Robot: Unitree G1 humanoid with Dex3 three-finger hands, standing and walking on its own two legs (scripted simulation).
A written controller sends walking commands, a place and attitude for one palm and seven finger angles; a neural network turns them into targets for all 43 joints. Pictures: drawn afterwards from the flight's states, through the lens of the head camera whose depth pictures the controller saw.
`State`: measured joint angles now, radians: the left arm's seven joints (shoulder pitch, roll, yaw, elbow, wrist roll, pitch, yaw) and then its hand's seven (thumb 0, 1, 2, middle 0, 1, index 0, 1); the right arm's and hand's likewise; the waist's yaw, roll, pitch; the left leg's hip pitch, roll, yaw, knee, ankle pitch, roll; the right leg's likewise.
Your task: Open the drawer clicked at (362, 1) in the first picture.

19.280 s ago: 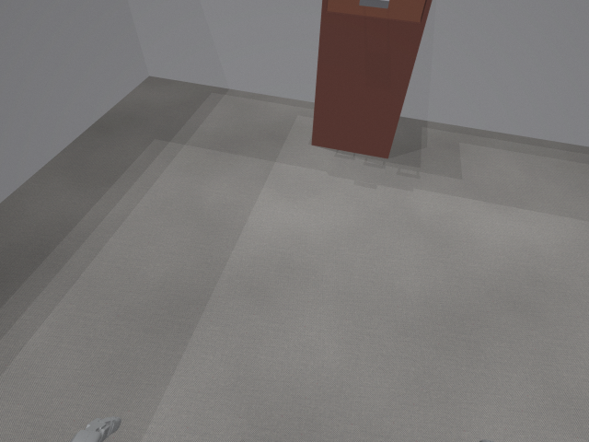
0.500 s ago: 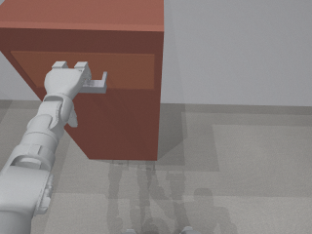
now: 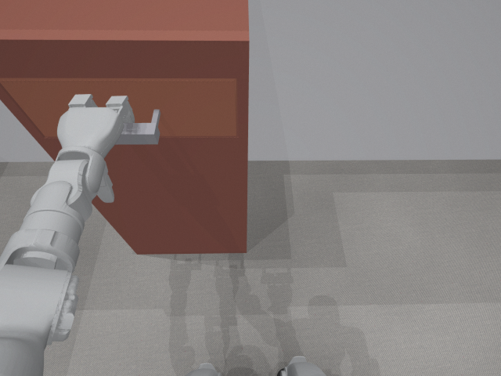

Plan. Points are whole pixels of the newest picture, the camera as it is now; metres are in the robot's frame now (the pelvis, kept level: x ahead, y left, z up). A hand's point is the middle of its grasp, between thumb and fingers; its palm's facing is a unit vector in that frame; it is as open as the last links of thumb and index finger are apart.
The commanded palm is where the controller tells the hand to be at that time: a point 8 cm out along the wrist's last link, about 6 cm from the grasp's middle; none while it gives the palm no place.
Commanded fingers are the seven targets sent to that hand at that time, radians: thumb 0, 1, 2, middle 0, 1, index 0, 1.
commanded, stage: lower the fingers behind the handle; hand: left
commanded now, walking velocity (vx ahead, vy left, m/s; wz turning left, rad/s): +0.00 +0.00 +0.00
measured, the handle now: (127, 124) +0.54 +0.23 +0.05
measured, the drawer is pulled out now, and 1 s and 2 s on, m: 0.00 0.00 0.00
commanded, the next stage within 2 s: lift the fingers back up to retry in 0.08 s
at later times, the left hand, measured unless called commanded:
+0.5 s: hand (110, 143) +0.48 +0.24 +0.06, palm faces -0.05 -0.02 -1.00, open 13.8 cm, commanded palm +0.46 +0.24 +0.13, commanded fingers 0.00 -0.50 0.30 -0.30 -1.20 -0.30 -1.20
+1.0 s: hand (98, 127) +0.47 +0.24 +0.11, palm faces -0.07 -0.02 -1.00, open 13.8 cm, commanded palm +0.45 +0.24 +0.17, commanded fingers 0.00 -0.50 0.30 -0.30 -1.20 -0.30 -1.20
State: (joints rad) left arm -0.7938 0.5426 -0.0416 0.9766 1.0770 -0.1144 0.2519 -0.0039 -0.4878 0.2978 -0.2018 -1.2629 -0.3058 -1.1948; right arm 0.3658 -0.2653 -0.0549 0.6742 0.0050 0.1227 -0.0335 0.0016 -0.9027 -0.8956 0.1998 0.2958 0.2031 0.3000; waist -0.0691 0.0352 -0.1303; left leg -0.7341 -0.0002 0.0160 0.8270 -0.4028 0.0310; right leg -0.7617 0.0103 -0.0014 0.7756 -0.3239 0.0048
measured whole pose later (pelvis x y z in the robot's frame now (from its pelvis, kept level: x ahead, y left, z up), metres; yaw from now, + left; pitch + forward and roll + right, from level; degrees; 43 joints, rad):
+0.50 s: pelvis +0.01 +0.00 +0.01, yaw +0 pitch +16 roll -1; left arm -0.78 0.53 -0.04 0.94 1.06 -0.12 0.20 0.00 -0.49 0.30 -0.28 -1.22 -0.32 -1.20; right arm 0.36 -0.25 -0.05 0.68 0.01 0.11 -0.04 0.00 -0.90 -0.90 0.20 0.30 0.20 0.30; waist -0.07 0.05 -0.11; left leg -0.67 0.00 0.01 0.78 -0.39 0.03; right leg -0.69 0.01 0.00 0.72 -0.31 0.01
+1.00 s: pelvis +0.03 -0.01 +0.02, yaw +0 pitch +12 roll -1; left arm -0.69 0.51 -0.06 0.79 1.01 -0.04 0.07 0.00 -0.49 0.30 -0.31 -1.20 -0.32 -1.21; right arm 0.29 -0.27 -0.05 0.65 0.03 0.15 -0.03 0.00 -0.90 -0.90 0.20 0.30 0.20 0.30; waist -0.03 0.06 -0.11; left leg -0.47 0.00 0.01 0.63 -0.37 0.02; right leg -0.51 0.01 0.00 0.61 -0.31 0.00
